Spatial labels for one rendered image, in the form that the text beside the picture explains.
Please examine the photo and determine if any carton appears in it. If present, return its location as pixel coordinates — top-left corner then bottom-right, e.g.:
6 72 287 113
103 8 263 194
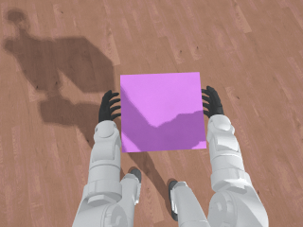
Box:
120 72 206 153

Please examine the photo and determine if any left robot forearm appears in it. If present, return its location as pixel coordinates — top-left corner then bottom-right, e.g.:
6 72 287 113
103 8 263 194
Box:
72 120 122 227

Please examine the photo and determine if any right robot forearm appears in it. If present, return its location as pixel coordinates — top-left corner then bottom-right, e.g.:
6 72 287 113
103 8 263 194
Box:
206 114 269 227

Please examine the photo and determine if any right robot hand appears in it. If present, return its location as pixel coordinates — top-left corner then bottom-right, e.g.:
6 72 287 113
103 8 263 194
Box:
201 85 224 118

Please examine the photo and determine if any robot right upper arm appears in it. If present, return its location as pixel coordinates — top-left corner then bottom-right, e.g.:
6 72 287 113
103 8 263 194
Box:
207 190 269 227

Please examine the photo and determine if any left robot hand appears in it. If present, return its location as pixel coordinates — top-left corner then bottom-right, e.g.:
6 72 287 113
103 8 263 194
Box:
98 90 121 123

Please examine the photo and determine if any right robot foot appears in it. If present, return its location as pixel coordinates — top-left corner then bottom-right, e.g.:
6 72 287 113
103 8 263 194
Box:
169 181 178 221

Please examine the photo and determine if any robot left upper arm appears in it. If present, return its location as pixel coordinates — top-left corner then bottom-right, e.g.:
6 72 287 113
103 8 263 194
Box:
72 202 129 227

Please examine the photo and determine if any left robot shin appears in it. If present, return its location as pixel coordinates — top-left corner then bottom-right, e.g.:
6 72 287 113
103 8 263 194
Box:
120 173 138 182

